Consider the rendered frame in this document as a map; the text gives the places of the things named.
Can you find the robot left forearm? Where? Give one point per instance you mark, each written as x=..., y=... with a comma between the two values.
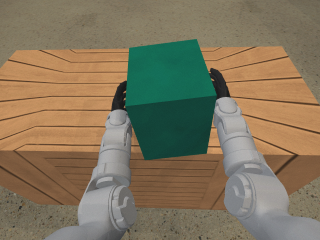
x=113, y=166

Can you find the robot right hand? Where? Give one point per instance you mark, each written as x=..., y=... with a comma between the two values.
x=219, y=84

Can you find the carton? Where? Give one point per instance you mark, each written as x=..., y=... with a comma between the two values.
x=170, y=99

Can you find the robot right forearm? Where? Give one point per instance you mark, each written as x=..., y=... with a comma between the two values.
x=236, y=141

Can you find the robot left hand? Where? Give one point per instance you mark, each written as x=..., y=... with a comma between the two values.
x=118, y=102

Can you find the right robot upper arm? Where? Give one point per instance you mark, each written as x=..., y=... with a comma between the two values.
x=261, y=205

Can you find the left robot upper arm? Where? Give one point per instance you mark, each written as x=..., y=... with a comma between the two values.
x=103, y=214

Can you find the pedestal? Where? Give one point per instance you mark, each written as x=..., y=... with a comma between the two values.
x=54, y=105

